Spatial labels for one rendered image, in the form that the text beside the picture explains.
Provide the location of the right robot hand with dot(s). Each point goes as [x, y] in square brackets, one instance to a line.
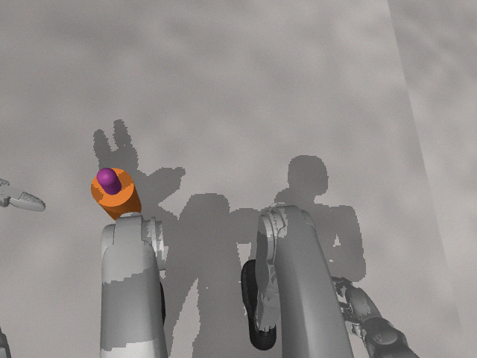
[359, 306]

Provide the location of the right robot arm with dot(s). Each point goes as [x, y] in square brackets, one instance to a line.
[382, 340]

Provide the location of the left robot hand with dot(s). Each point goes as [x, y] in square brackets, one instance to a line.
[18, 198]

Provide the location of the bottle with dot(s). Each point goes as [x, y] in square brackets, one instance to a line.
[115, 191]

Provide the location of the right robot foot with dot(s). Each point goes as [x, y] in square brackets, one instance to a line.
[260, 339]

